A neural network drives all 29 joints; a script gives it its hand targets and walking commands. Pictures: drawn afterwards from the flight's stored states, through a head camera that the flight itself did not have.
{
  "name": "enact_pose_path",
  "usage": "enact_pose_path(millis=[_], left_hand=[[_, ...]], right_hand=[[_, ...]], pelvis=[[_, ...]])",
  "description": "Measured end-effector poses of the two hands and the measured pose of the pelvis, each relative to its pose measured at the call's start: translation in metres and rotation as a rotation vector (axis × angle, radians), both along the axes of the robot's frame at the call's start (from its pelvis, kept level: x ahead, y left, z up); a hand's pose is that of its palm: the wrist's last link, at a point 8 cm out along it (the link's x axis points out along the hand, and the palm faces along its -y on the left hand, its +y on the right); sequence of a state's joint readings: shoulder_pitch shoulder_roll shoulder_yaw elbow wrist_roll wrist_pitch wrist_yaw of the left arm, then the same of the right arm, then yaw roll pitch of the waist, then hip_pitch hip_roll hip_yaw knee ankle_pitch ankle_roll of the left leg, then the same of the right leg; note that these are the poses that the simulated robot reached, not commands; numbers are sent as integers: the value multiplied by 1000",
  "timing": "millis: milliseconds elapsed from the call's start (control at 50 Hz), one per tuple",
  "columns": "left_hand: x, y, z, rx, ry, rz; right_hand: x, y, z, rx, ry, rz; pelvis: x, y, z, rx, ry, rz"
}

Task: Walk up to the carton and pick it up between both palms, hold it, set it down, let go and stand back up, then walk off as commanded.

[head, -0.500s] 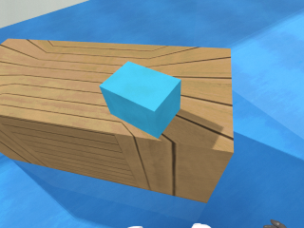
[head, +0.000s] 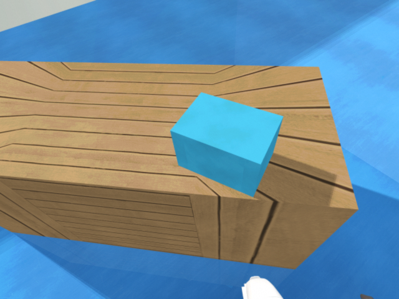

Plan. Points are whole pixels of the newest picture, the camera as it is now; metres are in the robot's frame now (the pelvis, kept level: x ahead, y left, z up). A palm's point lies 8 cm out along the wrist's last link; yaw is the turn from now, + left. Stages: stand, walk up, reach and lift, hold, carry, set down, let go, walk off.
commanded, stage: walk up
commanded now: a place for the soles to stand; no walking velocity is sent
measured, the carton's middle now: (226, 143) +0.51 -0.05 -0.04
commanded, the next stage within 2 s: none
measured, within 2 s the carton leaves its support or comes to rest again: neither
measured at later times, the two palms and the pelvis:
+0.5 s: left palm out of the picture +0.09 +0.37 -0.09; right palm out of the picture +0.05 -0.27 -0.13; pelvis +0.02 +0.05 -0.01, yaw -5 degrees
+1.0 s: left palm (56, 294) +0.16 +0.32 -0.08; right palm out of the picture +0.09 -0.29 -0.12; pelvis +0.03 +0.03 +0.00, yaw -6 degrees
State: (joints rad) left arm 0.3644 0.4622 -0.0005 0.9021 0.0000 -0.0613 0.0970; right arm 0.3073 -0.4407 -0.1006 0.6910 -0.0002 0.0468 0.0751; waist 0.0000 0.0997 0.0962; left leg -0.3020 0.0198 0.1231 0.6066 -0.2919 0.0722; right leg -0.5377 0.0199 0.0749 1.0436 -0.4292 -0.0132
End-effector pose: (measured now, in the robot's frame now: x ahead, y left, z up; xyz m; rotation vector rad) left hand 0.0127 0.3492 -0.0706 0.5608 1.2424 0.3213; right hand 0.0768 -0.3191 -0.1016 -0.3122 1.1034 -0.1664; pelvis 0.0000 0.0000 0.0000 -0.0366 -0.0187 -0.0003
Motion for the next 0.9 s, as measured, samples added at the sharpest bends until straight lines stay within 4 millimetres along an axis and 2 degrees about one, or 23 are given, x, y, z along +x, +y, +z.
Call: enact_pose_path(millis=[60, 140, 240, 380, 460, 560, 680, 900], left_hand=[[19, 7, 2, 8, -3, -35], [40, 6, 0, 8, -18, -69], [50, 1, -12, 0, -54, -82], [55, 12, -15, -56, -84, -73], [65, 21, -23, -97, -79, -71], [85, 18, -22, -139, -84, -95], [101, 5, -24, -145, -83, -115], [144, -19, -17, -170, -180, -145]], right_hand=[[-9, 6, -5, 7, 12, -42], [-19, 9, -15, 19, 22, -90], [-17, 9, -34, 23, 21, -126], [-11, 29, -31, 15, 2, -113], [-22, 45, -30, -2, 27, -132], [-31, 49, -20, -16, 77, -139], [-19, 38, -22, -16, 71, -152], [10, 30, -20, -8, 23, -135]], pelvis=[[6, 8, -1, 11, 9, -35], [11, 12, -5, 26, 11, -73], [13, 12, -19, 23, -19, -89], [15, 35, -16, 30, -16, -69], [18, 51, -15, 21, -18, -77], [24, 51, -6, 23, -5, -83], [31, 42, -7, 38, 1, -99], [35, 33, -4, 50, 8, -101]])
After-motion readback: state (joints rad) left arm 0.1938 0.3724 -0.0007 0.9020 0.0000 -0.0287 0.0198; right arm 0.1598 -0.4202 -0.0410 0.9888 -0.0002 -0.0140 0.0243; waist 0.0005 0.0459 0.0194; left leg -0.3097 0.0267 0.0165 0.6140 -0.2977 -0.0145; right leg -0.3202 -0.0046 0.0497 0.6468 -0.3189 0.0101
